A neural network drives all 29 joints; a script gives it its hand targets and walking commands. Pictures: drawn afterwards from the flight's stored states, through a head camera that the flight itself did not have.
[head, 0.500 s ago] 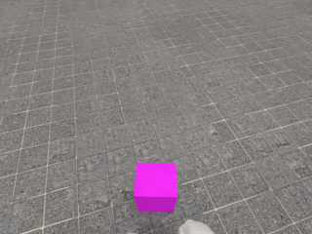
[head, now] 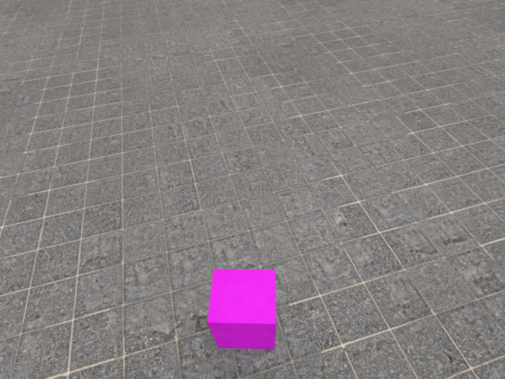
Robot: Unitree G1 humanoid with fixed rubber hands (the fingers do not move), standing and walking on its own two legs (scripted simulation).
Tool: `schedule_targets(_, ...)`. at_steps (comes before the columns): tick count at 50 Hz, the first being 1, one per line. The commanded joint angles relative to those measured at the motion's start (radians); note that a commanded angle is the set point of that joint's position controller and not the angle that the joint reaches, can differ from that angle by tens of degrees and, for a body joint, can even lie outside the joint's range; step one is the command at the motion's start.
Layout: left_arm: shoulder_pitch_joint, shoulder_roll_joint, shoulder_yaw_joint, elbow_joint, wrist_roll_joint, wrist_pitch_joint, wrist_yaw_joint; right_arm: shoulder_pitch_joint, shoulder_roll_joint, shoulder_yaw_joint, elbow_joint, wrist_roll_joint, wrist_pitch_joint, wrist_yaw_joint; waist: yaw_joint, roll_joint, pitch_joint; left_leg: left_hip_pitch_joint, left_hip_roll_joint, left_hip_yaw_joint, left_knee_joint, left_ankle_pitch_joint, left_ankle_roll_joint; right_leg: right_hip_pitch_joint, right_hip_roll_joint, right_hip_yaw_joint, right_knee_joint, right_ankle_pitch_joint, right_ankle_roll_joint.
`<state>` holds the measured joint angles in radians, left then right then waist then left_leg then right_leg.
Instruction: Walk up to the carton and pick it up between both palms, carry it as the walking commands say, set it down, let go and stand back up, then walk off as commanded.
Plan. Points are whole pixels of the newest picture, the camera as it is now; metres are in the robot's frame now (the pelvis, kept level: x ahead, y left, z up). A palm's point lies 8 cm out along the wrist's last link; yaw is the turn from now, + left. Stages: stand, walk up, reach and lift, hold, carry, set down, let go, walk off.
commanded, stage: walk up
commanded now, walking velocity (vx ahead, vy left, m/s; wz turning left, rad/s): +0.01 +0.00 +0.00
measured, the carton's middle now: (245, 311) +0.44 +0.07 -0.63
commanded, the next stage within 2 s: none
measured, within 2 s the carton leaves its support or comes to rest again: neither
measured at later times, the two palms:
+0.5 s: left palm out of the picture +0.00 +0.22 -0.15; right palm out of the picture +0.03 -0.22 -0.15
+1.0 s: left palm out of the picture +0.06 +0.28 -0.16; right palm (353, 370) +0.16 -0.15 -0.15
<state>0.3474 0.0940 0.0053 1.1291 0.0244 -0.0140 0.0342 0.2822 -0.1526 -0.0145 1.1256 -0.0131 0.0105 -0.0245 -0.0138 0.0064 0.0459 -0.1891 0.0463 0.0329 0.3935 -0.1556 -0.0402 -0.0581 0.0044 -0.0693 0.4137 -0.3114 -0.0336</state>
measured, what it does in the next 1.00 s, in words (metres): walks ahead: left foot, then right foot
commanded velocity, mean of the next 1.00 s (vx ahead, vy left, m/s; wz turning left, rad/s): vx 0.05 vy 0.02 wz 0.00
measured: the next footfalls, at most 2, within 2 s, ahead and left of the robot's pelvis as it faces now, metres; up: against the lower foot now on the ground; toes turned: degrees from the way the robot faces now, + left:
left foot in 0.74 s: +0.18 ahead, +0.19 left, +0.00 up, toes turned +6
right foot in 1.00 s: +0.11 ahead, -0.06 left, +0.00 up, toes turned -8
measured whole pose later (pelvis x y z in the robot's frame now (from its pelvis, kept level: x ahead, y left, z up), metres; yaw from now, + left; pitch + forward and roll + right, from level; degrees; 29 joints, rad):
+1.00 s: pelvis +0.08 +0.06 -0.01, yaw -2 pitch -1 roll +1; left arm 0.31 0.15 0.03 1.12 0.02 0.00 0.04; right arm 0.10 -0.11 -0.04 1.05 -0.01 0.01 -0.04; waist 0.03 -0.04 0.08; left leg -0.31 0.05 0.13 0.51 -0.18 0.00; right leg -0.23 -0.06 -0.07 0.59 -0.36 0.00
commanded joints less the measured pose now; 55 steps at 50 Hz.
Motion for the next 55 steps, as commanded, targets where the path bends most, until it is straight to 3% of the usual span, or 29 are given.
schedule_targets(1, 0.052, 0.117, 0.022, -0.035, -0.003, -0.018, 0.011, 0.041, -0.057, -0.007, -0.029, 0.001, -0.014, -0.008, -0.006, -0.036, 0.07, 0.057, 0.04, -0.017, -0.024, 0.092, 0.028, -0.154, -0.131, 0.11, -0.135, 0.145, 0.007)
schedule_targets(6, 0.087, 0.112, 0.025, -0.018, -0.006, -0.019, 0.016, 0.044, -0.06, -0.01, -0.022, 0.003, -0.013, -0.014, 0.001, -0.018, 0.045, 0.06, 0.055, -0.027, -0.008, 0.166, 0.042, -0.115, -0.12, 0.083, -0.097, 0.256, 0.013)
schedule_targets(23, 0.064, 0.175, 0.037, -0.007, -0.007, -0.03, 0.014, -0.006, -0.108, -0.02, -0.025, -0.004, -0.023, -0.014, 0.013, -0.034, 0.032, 0.024, 0.065, -0.022, 0.034, 0.176, 0.062, -0.094, -0.128, 0.076, -0.057, 0.344, 0.006)
schedule_targets(24, 0.085, 0.191, 0.05, -0.022, 0.0, -0.027, 0.017, 0.012, -0.136, -0.028, -0.037, 0.004, -0.022, -0.016, 0.01, -0.06, 0.017, 0.003, 0.077, 0.013, 0.078, 0.055, 0.073, -0.077, -0.16, 0.094, -0.046, 0.284, 0.001)
schedule_targets(25, 0.216, 0.214, 0.065, 0.004, 0.011, -0.017, 0.012, -0.009, -0.117, -0.028, -0.056, -0.008, -0.008, -0.006, 0.071, -0.096, -0.004, -0.21, 0.032, 0.053, 0.222, -0.275, 0.056, 0.027, -0.259, 0.271, -0.141, -0.215, -0.062)
schedule_targets(26, 0.29, 0.275, 0.081, 0.013, 0.028, -0.007, 0.017, -0.129, -0.123, -0.044, -0.106, -0.014, 0.011, 0.005, 0.135, -0.114, 0.1, -0.481, -0.008, 0.042, 0.424, -0.37, 0.019, 0.05, -0.426, 0.521, -0.285, -0.433, -0.13)
schedule_targets(27, 0.289, 0.274, 0.077, 0.01, 0.036, -0.006, 0.02, -0.194, -0.109, -0.043, -0.135, -0.012, 0.014, 0.015, 0.124, -0.107, 0.174, -0.557, 0.043, -0.017, 0.5, -0.336, 0.009, 0.006, -0.464, 0.576, -0.33, -0.487, -0.157)
schedule_targets(28, 0.239, 0.263, 0.079, 0.022, 0.034, -0.013, 0.021, -0.2, -0.112, -0.046, -0.112, -0.012, 0.004, 0.025, 0.103, -0.097, 0.209, -0.551, 0.064, -0.038, 0.518, -0.267, 0.003, -0.02, -0.429, 0.515, -0.337, -0.438, -0.152)
schedule_targets(29, 0.196, 0.245, 0.076, 0.021, 0.028, -0.023, 0.02, -0.186, -0.113, -0.046, -0.097, -0.008, -0.006, 0.028, 0.085, -0.091, 0.214, -0.533, 0.067, -0.05, 0.504, -0.217, -0.002, -0.026, -0.393, 0.432, -0.326, -0.31, -0.133)
schedule_targets(31, 0.147, 0.193, 0.067, 0.034, 0.017, -0.041, 0.014, -0.15, -0.084, -0.042, -0.069, -0.005, -0.033, 0.034, 0.065, -0.168, 0.186, -0.425, 0.052, -0.029, 0.372, -0.192, -0.003, -0.014, -0.304, 0.246, -0.284, -0.01, -0.099)
schedule_targets(33, 0.156, 0.17, 0.051, 0.043, 0.015, -0.04, 0.011, -0.152, -0.057, -0.024, -0.078, 0.004, -0.035, 0.034, 0.046, -0.193, 0.165, -0.274, 0.012, 0.023, 0.23, -0.171, 0.009, -0.053, -0.25, 0.122, -0.205, 0.269, -0.085)
schedule_targets(34, 0.153, 0.165, 0.049, 0.037, 0.01, -0.034, 0.01, -0.14, -0.045, -0.016, -0.082, 0.003, -0.032, 0.033, 0.032, -0.208, 0.149, -0.181, -0.01, 0.051, 0.164, -0.14, 0.015, -0.095, -0.221, 0.072, -0.158, 0.347, -0.074)
schedule_targets(35, 0.14, 0.158, 0.039, 0.041, -0.009, -0.027, 0.013, -0.085, -0.04, 0.003, -0.065, 0.006, -0.033, 0.017, 0.001, -0.173, 0.145, -0.093, -0.025, 0.043, 0.035, 0.009, 0.024, -0.077, -0.176, 0.021, -0.011, 0.65, -0.033)
schedule_targets(36, 0.162, 0.158, 0.042, 0.05, -0.021, -0.029, 0.014, 0.018, -0.064, -0.012, -0.037, 0.01, -0.044, 0.007, -0.029, -0.138, 0.063, 0.047, -0.004, 0.058, -0.014, 0.231, 0.032, -0.097, -0.149, -0.009, 0.097, 0.687, -0.001)
schedule_targets(37, 0.186, 0.138, 0.034, 0.039, -0.029, -0.036, 0.014, 0.091, -0.124, -0.031, -0.011, 0.006, -0.052, 0.002, -0.025, -0.049, -0.044, 0.188, 0.064, 0.015, 0.052, 0.531, 0.042, -0.149, -0.119, -0.02, 0.16, 0.53, 0.027)
schedule_targets(38, 0.222, 0.099, 0.027, 0.028, -0.035, -0.033, 0.016, 0.102, -0.184, -0.049, -0.03, 0.011, -0.053, 0.001, -0.008, 0.148, -0.114, 0.266, 0.225, -0.16, 0.05, 0.856, 0.088, -0.235, -0.053, -0.035, 0.223, 0.053, 0.065)
schedule_targets(39, 0.243, 0.109, 0.041, 0.023, -0.035, -0.012, 0.019, 0.121, -0.186, -0.037, -0.043, 0.018, -0.048, -0.001, -0.022, 0.269, -0.156, 0.26, 0.327, -0.26, 0.011, 0.921, 0.157, -0.23, -0.026, 0.019, 0.354, -0.279, 0.066)
schedule_targets(40, 0.228, 0.112, 0.044, 0.021, -0.027, 0.0, 0.019, 0.105, -0.179, -0.033, -0.042, 0.016, -0.043, -0.006, -0.02, 0.248, -0.162, 0.238, 0.352, -0.283, -0.002, 0.884, 0.186, -0.241, -0.034, 0.047, 0.443, -0.339, 0.059)
schedule_targets(42, 0.18, 0.103, 0.039, 0.014, -0.016, 0.012, 0.012, 0.006, -0.146, -0.036, -0.058, 0.007, -0.03, -0.019, 0.001, 0.178, -0.113, 0.115, 0.295, -0.201, -0.017, 0.617, 0.193, -0.251, -0.069, 0.064, 0.475, -0.293, 0.049)
schedule_targets(46, 0.167, 0.07, 0.031, 0.002, -0.011, 0.024, 0.008, -0.055, -0.105, -0.041, -0.07, -0.003, -0.006, -0.027, 0.022, 0.148, -0.091, 0.025, 0.251, -0.151, -0.066, 0.239, 0.187, -0.215, -0.081, 0.032, 0.291, -0.193, 0.045)
schedule_targets(49, 0.168, 0.076, 0.028, 0.022, -0.003, 0.011, 0.011, -0.119, -0.129, -0.061, -0.086, 0.013, 0.016, -0.016, 0.073, 0.108, -0.044, -0.075, 0.211, -0.106, -0.053, 0.003, 0.129, -0.114, -0.085, -0.032, 0.028, 0.064, 0.031)
schedule_targets(50, 0.162, 0.098, 0.033, 0.022, 0.002, 0.004, 0.01, -0.122, -0.109, -0.056, -0.1, 0.016, 0.021, -0.009, 0.075, 0.048, -0.017, -0.103, 0.162, -0.081, -0.025, -0.08, 0.095, -0.107, -0.118, 0.005, -0.046, 0.084, 0.02)
schedule_targets(51, 0.131, 0.138, 0.034, 0.014, 0.011, -0.001, 0.009, -0.126, -0.077, -0.046, -0.112, 0.018, 0.027, -0.004, 0.059, -0.073, 0.019, -0.098, 0.08, -0.023, 0.041, -0.174, 0.059, -0.187, -0.201, 0.142, -0.16, -0.012, -0.001)
schedule_targets(52, 0.062, 0.187, 0.041, 0.005, 0.014, 0.002, 0.008, -0.116, -0.055, -0.036, -0.106, 0.009, 0.035, -0.003, 0.023, -0.199, 0.074, -0.042, 0.006, 0.046, 0.089, -0.151, 0.023, -0.298, -0.242, 0.208, -0.206, -0.075, -0.034)
schedule_targets(53, 0.007, 0.186, 0.038, -0.007, 0.011, 0.002, 0.011, -0.08, -0.056, -0.034, -0.088, 0.007, 0.036, 0.001, 0.001, -0.188, 0.111, -0.022, 0.009, 0.036, 0.074, -0.103, 0.012, -0.308, -0.233, 0.196, -0.209, -0.084, -0.032)
schedule_targets(55, -0.023, 0.164, 0.029, -0.013, 0.004, -0.005, 0.014, -0.052, -0.069, -0.033, -0.071, 0.003, 0.022, 0.005, -0.008, -0.134, 0.104, -0.012, 0.033, 0.034, 0.039, -0.037, 0.009, -0.252, -0.202, 0.135, -0.165, 0.006, -0.01)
